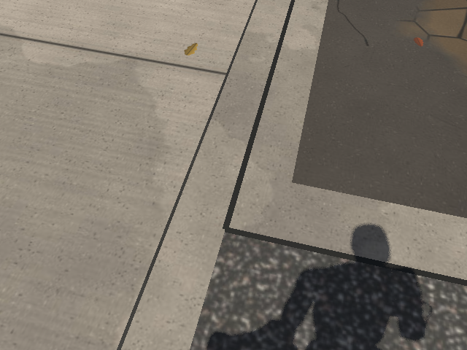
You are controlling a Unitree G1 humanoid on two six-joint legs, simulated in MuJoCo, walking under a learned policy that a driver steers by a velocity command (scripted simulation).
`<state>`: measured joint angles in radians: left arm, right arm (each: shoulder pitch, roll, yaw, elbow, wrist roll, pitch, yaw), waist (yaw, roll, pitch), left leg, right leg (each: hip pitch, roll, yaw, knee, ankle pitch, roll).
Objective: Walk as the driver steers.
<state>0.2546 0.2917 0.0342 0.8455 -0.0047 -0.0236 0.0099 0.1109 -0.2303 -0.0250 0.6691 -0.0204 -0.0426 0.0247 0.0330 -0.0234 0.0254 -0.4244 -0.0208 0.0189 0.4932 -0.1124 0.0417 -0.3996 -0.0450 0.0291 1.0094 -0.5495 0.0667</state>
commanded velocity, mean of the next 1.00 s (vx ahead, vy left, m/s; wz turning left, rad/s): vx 0.12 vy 0.00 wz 0.01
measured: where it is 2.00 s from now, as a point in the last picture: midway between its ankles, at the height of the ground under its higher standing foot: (287, 270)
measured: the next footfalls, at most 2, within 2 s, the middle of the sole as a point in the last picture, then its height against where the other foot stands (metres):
right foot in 0.16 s outside the picture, level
right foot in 1.34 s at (300, 344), level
